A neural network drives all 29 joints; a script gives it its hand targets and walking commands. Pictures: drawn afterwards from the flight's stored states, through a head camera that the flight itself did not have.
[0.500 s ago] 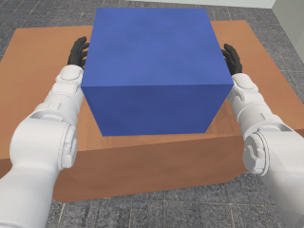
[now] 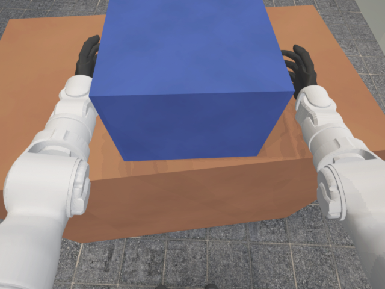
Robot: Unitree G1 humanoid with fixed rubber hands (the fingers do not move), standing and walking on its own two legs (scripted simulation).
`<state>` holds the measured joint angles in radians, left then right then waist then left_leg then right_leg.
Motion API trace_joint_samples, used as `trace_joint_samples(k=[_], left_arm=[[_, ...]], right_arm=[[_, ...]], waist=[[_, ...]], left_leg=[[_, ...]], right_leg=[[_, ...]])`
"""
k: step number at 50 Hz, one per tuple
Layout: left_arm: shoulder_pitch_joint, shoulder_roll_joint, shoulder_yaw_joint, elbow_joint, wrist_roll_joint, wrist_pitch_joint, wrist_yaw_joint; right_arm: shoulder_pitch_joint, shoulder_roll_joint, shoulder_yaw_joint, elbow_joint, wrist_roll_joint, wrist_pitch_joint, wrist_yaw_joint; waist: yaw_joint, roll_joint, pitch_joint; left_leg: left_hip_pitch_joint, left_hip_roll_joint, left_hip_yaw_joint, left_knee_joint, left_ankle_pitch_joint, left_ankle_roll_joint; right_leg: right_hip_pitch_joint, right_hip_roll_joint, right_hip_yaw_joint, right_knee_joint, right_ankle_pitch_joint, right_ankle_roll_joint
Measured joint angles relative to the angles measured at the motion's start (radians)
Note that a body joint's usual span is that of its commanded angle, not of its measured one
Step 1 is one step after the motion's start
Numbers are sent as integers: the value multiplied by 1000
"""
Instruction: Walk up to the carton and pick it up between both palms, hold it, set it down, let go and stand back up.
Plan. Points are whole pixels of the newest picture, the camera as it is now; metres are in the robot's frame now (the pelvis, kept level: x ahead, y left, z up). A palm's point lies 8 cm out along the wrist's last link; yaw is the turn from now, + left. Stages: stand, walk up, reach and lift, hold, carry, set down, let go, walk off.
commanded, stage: set down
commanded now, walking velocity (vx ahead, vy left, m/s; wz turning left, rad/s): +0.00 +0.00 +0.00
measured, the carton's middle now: (188, 77) +0.52 -0.01 +0.09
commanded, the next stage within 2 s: none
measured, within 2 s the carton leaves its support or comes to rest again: neither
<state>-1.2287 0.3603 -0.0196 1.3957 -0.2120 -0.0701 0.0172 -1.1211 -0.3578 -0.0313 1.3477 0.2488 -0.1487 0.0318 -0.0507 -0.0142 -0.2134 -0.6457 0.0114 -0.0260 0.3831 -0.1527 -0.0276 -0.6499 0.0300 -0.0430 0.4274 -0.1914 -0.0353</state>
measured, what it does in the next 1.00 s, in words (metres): shifts its weight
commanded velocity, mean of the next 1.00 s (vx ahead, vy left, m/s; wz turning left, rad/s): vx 0.00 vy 0.00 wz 0.00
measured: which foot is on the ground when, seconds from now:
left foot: down 0.00-1.00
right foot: down 0.00-1.00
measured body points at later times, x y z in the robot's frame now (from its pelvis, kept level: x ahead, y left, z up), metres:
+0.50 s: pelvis -0.05 +0.00 +0.00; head +0.03 +0.01 +0.44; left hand +0.43 +0.21 +0.11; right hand +0.41 -0.25 +0.11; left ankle -0.01 +0.14 -0.73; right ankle -0.02 -0.08 -0.73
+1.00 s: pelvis -0.06 +0.01 +0.00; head -0.03 +0.02 +0.45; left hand +0.36 +0.22 +0.12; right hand +0.33 -0.25 +0.10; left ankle -0.01 +0.14 -0.73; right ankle -0.02 -0.08 -0.73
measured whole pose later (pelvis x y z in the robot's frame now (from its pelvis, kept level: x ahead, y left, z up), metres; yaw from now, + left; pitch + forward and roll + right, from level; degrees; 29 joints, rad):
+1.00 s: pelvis -0.06 +0.01 +0.00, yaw +0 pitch +10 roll +0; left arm -0.60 0.36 0.06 0.53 -0.21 0.25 0.00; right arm -0.59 -0.39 -0.01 0.70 0.34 0.11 0.03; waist -0.05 -0.02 -0.12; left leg -0.49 0.01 -0.02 0.41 -0.10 -0.03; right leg -0.48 0.03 -0.04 0.42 -0.13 -0.04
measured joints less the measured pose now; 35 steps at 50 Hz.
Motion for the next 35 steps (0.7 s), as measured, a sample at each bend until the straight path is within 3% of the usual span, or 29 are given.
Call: trace_joint_samples(k=[14, 26, 35], left_arm=[[178, 1, 37, -233, 0, 68, -13], [329, 1, 76, -395, 0, 86, -19], [388, 4, 55, -454, 0, 142, -7]], right_arm=[[25, -2, 7, -26, 28, 25, -15], [193, -35, 20, -209, 74, 78, -20], [305, -35, 20, -332, 75, 179, -9]], waist=[[0, 0, -10], [4, 0, 4], [4, 0, 7]], left_leg=[[0, 0, 1, 2, 23, -2], [10, 0, 1, 21, 50, -2], [52, 0, 1, 27, 61, -2]], right_leg=[[-1, 0, 0, 3, 22, -6], [18, 0, 0, 3, 60, -7], [62, 0, 0, 3, 73, -7]])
